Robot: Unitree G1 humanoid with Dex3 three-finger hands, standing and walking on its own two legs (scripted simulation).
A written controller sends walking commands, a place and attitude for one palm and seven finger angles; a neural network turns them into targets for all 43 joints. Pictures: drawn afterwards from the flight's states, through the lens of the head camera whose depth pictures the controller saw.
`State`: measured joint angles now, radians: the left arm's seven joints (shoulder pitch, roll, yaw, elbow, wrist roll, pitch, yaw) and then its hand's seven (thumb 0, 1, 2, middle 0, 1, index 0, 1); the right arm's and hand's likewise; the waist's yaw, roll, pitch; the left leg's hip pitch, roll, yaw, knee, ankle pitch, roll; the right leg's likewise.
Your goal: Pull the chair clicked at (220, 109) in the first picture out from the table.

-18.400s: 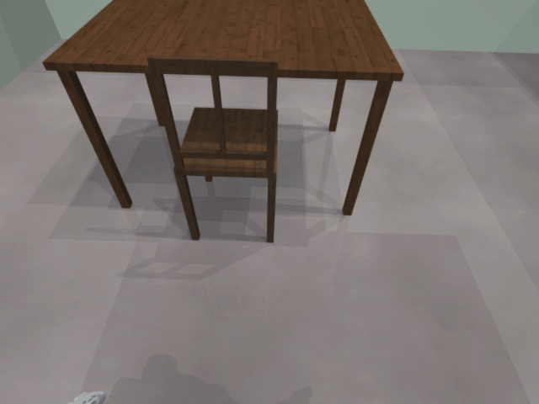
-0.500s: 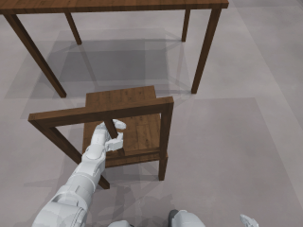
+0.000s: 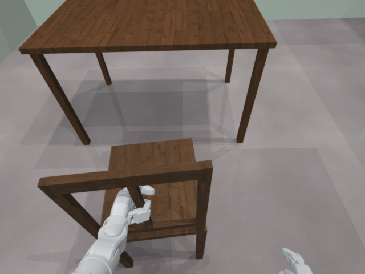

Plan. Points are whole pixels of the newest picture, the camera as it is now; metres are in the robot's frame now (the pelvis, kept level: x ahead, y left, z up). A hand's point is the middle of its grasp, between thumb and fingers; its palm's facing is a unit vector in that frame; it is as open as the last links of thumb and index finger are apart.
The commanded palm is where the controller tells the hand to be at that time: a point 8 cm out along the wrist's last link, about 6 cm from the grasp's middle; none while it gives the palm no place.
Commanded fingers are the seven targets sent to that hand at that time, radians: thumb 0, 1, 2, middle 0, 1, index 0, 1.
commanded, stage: stop walking, hand still on the chair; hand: left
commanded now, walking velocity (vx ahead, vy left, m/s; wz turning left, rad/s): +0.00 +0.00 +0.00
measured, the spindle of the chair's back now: (142, 208) +0.30 +0.13 -0.11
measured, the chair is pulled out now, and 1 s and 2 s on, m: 0.58 0.58 0.58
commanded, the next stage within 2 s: open the thumb and straighten the fingers in 0.28 s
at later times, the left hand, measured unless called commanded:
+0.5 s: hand (144, 209) +0.28 +0.11 -0.06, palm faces -0.05 -0.99 -0.14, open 5.6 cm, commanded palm +0.26 +0.17 -0.04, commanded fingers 0.00 0.05 0.49 -0.50 -1.45 -0.50 -1.45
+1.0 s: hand (140, 209) +0.28 +0.13 -0.07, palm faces -0.06 -0.99 -0.16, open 16.0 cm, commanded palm +0.27 +0.17 -0.04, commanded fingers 0.00 -0.55 0.20 0.00 0.00 0.00 0.00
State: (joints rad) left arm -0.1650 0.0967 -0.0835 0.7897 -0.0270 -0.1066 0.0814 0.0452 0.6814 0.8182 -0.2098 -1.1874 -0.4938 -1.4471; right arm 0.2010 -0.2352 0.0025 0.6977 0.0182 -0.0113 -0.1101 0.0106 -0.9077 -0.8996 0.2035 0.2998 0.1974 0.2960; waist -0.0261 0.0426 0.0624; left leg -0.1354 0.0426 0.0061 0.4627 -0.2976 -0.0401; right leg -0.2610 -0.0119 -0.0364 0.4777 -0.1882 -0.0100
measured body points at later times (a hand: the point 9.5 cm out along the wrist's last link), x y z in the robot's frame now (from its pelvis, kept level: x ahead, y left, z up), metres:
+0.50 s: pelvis +0.01 +0.00 +0.00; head +0.02 +0.00 +0.45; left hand +0.28 +0.17 -0.05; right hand +0.12 -0.24 -0.12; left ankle -0.03 +0.14 -0.74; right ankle +0.04 -0.11 -0.74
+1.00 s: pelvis +0.01 +0.02 -0.03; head +0.04 +0.00 +0.42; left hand +0.28 +0.18 -0.05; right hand +0.15 -0.23 -0.13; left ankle -0.03 +0.14 -0.74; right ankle +0.04 -0.11 -0.74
